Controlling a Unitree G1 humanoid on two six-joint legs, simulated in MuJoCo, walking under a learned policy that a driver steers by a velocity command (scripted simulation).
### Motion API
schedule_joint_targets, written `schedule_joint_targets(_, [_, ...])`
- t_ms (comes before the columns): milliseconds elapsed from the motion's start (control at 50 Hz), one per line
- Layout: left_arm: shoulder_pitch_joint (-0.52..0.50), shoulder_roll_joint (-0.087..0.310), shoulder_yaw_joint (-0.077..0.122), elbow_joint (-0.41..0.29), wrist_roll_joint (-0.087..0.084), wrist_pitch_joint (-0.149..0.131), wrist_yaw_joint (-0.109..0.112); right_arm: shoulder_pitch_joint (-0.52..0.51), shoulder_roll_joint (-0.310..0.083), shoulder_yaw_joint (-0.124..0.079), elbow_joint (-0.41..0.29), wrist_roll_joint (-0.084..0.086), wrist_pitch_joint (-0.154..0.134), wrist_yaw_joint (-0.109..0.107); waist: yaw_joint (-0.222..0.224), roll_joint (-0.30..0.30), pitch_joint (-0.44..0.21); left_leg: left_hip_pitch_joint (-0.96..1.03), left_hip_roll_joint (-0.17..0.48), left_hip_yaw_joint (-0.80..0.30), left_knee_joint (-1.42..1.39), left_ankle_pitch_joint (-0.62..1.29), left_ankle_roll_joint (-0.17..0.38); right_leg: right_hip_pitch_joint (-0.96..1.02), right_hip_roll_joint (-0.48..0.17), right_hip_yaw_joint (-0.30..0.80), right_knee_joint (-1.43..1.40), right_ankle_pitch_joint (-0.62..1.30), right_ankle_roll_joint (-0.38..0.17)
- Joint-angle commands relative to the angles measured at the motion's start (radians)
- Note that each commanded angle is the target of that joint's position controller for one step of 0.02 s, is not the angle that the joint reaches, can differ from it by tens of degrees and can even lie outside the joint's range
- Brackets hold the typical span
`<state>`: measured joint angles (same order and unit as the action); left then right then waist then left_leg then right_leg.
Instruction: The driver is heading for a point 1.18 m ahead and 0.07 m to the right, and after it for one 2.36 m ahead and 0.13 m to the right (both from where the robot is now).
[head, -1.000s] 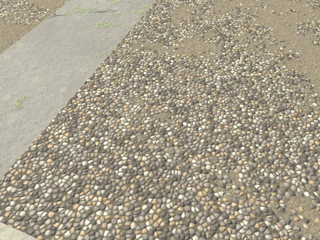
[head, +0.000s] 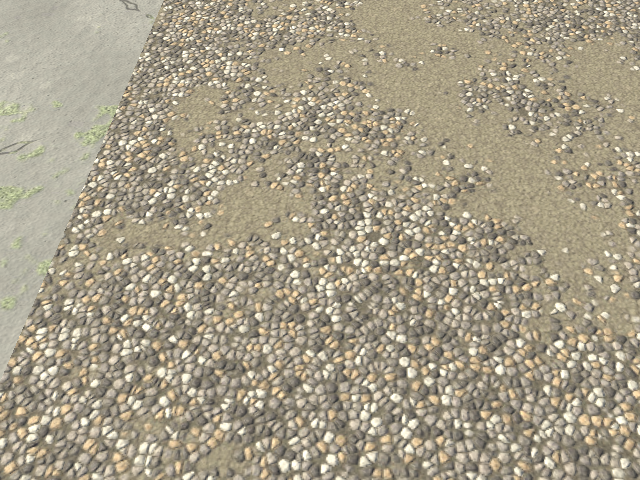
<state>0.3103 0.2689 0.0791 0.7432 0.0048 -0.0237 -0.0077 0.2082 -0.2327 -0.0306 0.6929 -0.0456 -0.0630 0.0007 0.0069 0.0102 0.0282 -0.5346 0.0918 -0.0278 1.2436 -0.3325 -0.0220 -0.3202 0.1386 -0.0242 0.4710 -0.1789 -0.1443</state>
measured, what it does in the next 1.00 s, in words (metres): walks ahead, turning right: left foot, then right foot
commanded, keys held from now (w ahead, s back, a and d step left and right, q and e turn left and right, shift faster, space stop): w+e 0.36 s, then w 0.62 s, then w+q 0.02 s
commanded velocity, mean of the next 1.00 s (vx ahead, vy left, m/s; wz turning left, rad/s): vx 0.50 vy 0.00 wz -0.34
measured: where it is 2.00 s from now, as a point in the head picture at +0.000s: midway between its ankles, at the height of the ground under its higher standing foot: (400, 253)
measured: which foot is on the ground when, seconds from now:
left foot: up 0.00-0.36, down 0.38-0.88, up 0.90-1.00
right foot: down 0.00-0.38, up 0.40-0.84, down 0.86-1.00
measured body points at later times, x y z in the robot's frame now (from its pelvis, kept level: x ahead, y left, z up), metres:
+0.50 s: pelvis +0.29 +0.04 +0.00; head +0.31 +0.05 +0.45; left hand +0.42 +0.29 -0.13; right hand +0.37 -0.25 -0.09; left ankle +0.36 +0.12 -0.73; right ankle +0.15 -0.04 -0.64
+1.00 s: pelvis +0.52 -0.08 +0.00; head +0.54 -0.10 +0.45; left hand +0.74 +0.11 -0.10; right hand +0.46 -0.34 -0.14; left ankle +0.47 +0.08 -0.65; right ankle +0.54 -0.16 -0.73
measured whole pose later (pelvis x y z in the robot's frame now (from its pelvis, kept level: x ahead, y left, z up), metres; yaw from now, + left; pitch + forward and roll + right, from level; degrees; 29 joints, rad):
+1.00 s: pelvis +0.52 -0.08 +0.00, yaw -19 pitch +1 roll +1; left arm 0.22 0.24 0.02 0.74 0.03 -0.06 -0.01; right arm 0.37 -0.25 -0.04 0.86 -0.02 -0.05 0.02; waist -0.03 0.02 0.02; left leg -0.36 0.02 0.02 1.09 -0.36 0.06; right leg -0.31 0.03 -0.07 0.49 -0.20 -0.07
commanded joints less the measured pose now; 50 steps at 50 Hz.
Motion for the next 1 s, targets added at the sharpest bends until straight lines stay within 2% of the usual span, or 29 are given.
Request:
schedule_joint_targets(20, [0.015,0.124,0.026,-0.060,-0.001,-0.035,0.000,0.092,-0.076,-0.014,-0.033,-0.011,0.032,0.006,-0.043,-0.012,-0.072,-0.074,0.025,0.007,-0.078,0.040,-0.022,0.070,-0.250,0.305,-0.232,0.293,-0.140])
schedule_joint_targets(60, [0.059,0.138,0.027,-0.049,-0.001,-0.036,0.002,0.007,-0.076,-0.011,-0.057,-0.009,0.037,0.007,-0.015,-0.029,-0.044,-0.135,0.028,0.013,-0.169,0.121,-0.033,0.083,-0.239,0.313,-0.257,0.245,-0.126])
schedule_joint_targets(120, [0.122,0.139,0.027,-0.034,-0.007,-0.033,0.003,-0.115,-0.085,-0.009,-0.080,-0.005,0.036,0.009,0.037,-0.054,-0.021,-0.205,0.017,0.003,-0.323,0.248,-0.041,0.164,-0.230,0.335,-0.257,0.215,-0.096])
schedule_joint_targets(180, [0.166,0.149,0.029,-0.023,-0.003,-0.033,0.008,-0.210,-0.081,-0.003,-0.099,0.000,0.027,0.013,0.074,-0.064,-0.016,-0.212,-0.015,0.001,-0.455,0.314,-0.039,0.236,-0.228,0.349,-0.219,0.270,-0.082])
schedule_joint_targets(260, [0.200,0.161,0.031,-0.021,0.010,-0.028,0.016,-0.301,-0.085,0.005,-0.131,0.012,0.008,0.022,0.107,-0.081,-0.009,-0.169,-0.064,0.014,-0.585,0.288,-0.020,0.302,-0.240,0.391,-0.143,0.391,-0.084])
schedule_joint_targets(300, [0.168,0.174,0.033,-0.029,0.012,-0.027,0.020,-0.262,-0.100,0.002,-0.131,0.017,-0.001,0.020,0.076,-0.095,-0.010,-0.051,-0.086,0.002,-0.656,0.253,0.004,0.281,-0.250,0.422,-0.104,0.425,-0.058])
schedule_joint_targets(320, [0.133,0.181,0.033,-0.035,0.011,-0.027,0.020,-0.199,-0.114,-0.004,-0.115,0.020,-0.004,0.016,0.040,-0.102,-0.022,0.064,-0.106,0.004,-0.696,0.210,0.021,0.243,-0.245,0.427,-0.070,0.463,-0.038])
schedule_joint_targets(340, [0.109,0.190,0.034,-0.039,0.011,-0.032,0.016,-0.096,-0.136,-0.015,-0.085,0.020,-0.010,0.007,-0.007,-0.096,-0.062,0.217,-0.137,0.020,-0.726,0.177,0.038,0.208,-0.221,0.422,0.015,0.543,-0.017])
schedule_joint_targets(360, [0.094,0.175,0.028,-0.039,0.002,-0.039,0.006,0.037,-0.172,-0.030,-0.054,0.012,-0.024,-0.005,-0.078,-0.044,-0.132,0.419,-0.094,-0.016,-0.774,0.190,0.070,0.142,-0.160,0.371,0.196,0.525,0.009])
schedule_joint_targets(380, [0.101,0.102,0.006,-0.066,-0.005,-0.051,0.000,0.215,-0.247,-0.049,-0.047,-0.009,-0.030,-0.024,-0.142,0.068,-0.293,0.651,0.141,-0.246,-0.797,-0.029,0.125,0.035,-0.112,0.280,0.476,0.262,0.032])
schedule_joint_targets(400, [0.240,0.044,-0.005,-0.084,-0.026,-0.049,0.000,0.198,-0.331,-0.067,-0.048,-0.020,-0.018,-0.028,-0.050,0.310,-0.378,0.835,0.369,-0.734,-0.922,-0.064,0.258,-0.252,0.044,0.162,0.729,-0.385,0.069])
schedule_joint_targets(420, [0.217,0.125,0.001,-0.047,0.015,-0.035,0.009,0.153,-0.245,-0.062,-0.049,0.003,-0.007,-0.020,-0.044,0.163,-0.280,0.735,0.337,-0.795,-0.951,-0.199,0.271,-0.353,-0.047,0.163,0.814,-0.323,0.059])
schedule_joint_targets(440, [0.132,0.126,0.002,-0.045,0.024,-0.032,0.000,0.095,-0.157,-0.040,-0.048,0.012,-0.007,-0.014,-0.041,0.057,-0.145,0.594,0.280,-0.622,-0.970,-0.176,0.248,-0.341,-0.079,0.161,0.800,-0.218,0.062])
schedule_joint_targets(460, [0.074,0.108,-0.003,-0.055,0.028,-0.031,-0.008,0.068,-0.116,-0.029,-0.035,0.012,-0.009,-0.007,-0.032,0.016,-0.077,0.496,0.224,-0.478,-0.987,-0.053,0.224,-0.321,-0.103,0.155,0.750,-0.167,0.067])
schedule_joint_targets(500, [0.059,0.089,-0.008,-0.056,0.036,-0.015,-0.025,0.076,-0.102,-0.023,-0.001,0.017,-0.020,-0.004,-0.005,0.089,-0.034,0.402,0.142,-0.298,-1.016,0.154,0.190,-0.272,-0.130,0.148,0.681,-0.151,0.083])
schedule_joint_targets(540, [0.066,0.078,-0.012,-0.050,0.039,-0.005,-0.030,0.109,-0.110,-0.026,0.028,0.026,-0.039,0.005,0.009,0.103,-0.046,0.393,0.127,-0.226,-1.023,0.330,0.198,-0.257,-0.119,0.141,0.651,-0.144,0.093])
schedule_joint_targets(580, [0.020,0.072,-0.017,-0.063,0.041,-0.003,-0.034,0.128,-0.124,-0.030,0.049,0.031,-0.049,0.010,0.014,0.098,-0.037,0.400,0.129,-0.175,-1.051,0.376,0.214,-0.301,-0.127,0.133,0.609,-0.103,0.104])
schedule_joint_targets(640, [-0.106,0.054,-0.032,-0.101,0.041,-0.007,-0.041,0.150,-0.127,-0.032,0.075,0.034,-0.045,0.014,-0.002,0.089,-0.002,0.393,0.106,-0.098,-1.096,0.369,0.212,-0.339,-0.173,0.079,0.465,0.015,0.120])
schedule_joint_targets(700, [-0.228,0.025,-0.053,-0.131,0.031,-0.014,-0.049,0.192,-0.139,-0.035,0.103,0.038,-0.039,0.018,-0.037,0.088,0.014,0.375,0.078,-0.033,-1.100,0.400,0.195,-0.264,-0.191,0.010,0.275,0.111,0.123])
schedule_joint_targets(780, [-0.298,0.043,-0.052,-0.153,0.025,-0.020,-0.040,0.255,-0.174,-0.044,0.140,0.034,-0.029,0.016,-0.058,0.082,0.027,0.452,0.124,-0.042,-1.055,0.459,0.183,-0.198,-0.175,-0.030,0.148,0.070,0.093])
schedule_joint_targets(820, [-0.267,0.054,-0.047,-0.147,0.030,-0.026,-0.031,0.257,-0.187,-0.046,0.155,0.031,-0.019,0.012,-0.037,0.081,0.018,0.493,0.139,-0.037,-0.978,0.586,0.172,-0.127,-0.146,-0.049,0.095,0.004,0.065])
schedule_joint_targets(840, [-0.185,0.060,-0.041,-0.120,0.037,-0.032,-0.024,0.252,-0.190,-0.045,0.161,0.035,-0.015,0.010,0.005,0.065,-0.018,0.494,0.119,-0.007,-0.870,0.710,0.156,-0.012,-0.115,-0.063,0.037,0.004,0.048])
schedule_joint_targets(860, [-0.038,0.089,-0.026,-0.068,0.051,-0.043,-0.013,0.262,-0.171,-0.038,0.166,0.036,-0.012,0.008,0.059,0.025,-0.104,0.439,0.073,0.038,-0.682,0.740,0.136,0.189,-0.110,-0.047,0.011,0.003,0.020])
schedule_joint_targets(880, [0.152,0.162,-0.005,-0.039,0.071,-0.051,0.000,0.240,-0.133,-0.024,0.127,0.036,-0.014,0.007,0.141,-0.080,-0.240,0.267,0.027,0.080,-0.391,0.468,0.113,0.431,-0.326,0.191,-0.018,-0.124,-0.035])
schedule_joint_targets(900, [0.179,0.263,0.020,-0.034,0.061,-0.043,0.009,0.323,-0.047,-0.007,0.091,0.051,-0.015,0.011,0.092,-0.323,-0.320,-0.060,-0.147,0.114,-0.071,-0.170,0.078,0.619,-0.579,0.659,-0.150,-0.167,-0.149])
schedule_joint_targets(920, [0.143,0.206,0.013,-0.037,0.019,-0.033,0.010,0.254,-0.156,-0.036,0.106,0.019,-0.005,0.002,0.098,-0.164,-0.247,-0.156,-0.102,0.001,0.008,-0.168,0.093,0.552,-0.540,0.679,-0.180,-0.149,-0.143])
schedule_joint_targets(940, [0.070,0.151,-0.003,-0.034,0.014,-0.034,0.008,0.188,-0.145,-0.036,0.088,0.023,-0.007,0.009,0.060,-0.111,-0.127,-0.176,-0.059,-0.011,-0.006,-0.080,0.100,0.445,-0.493,0.518,-0.182,-0.073,-0.121])
schedule_joint_targets(960, [0.030,0.108,-0.014,-0.028,0.015,-0.041,0.002,0.161,-0.118,-0.028,0.086,0.027,-0.009,0.015,0.033,-0.078,-0.074,-0.139,-0.030,-0.007,-0.064,-0.021,0.096,0.343,-0.443,0.411,-0.211,0.032,-0.096])
schedule_joint_targets(1000, [-0.010,0.067,-0.026,-0.018,0.012,-0.052,0.003,0.192,-0.094,-0.023,0.112,0.017,0.015,0.025,-0.020,-0.103,-0.041,-0.045,-0.005,0.000,-0.134,0.015,0.075,0.222,-0.372,0.266,-0.266,0.112,-0.050])
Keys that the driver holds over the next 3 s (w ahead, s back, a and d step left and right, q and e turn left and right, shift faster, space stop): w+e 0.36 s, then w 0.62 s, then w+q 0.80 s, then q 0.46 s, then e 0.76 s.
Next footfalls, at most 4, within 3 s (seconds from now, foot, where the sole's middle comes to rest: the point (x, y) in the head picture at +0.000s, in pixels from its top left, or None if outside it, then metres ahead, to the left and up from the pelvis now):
0.38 left None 0.40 0.11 -0.77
0.86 right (427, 430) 0.57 -0.18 -0.77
1.42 left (370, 296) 0.91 -0.07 -0.77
1.94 right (420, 201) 1.23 -0.23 -0.77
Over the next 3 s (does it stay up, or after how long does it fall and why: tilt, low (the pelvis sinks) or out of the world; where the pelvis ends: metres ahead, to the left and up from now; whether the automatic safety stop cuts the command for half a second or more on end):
stays up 1.09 -0.16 0.01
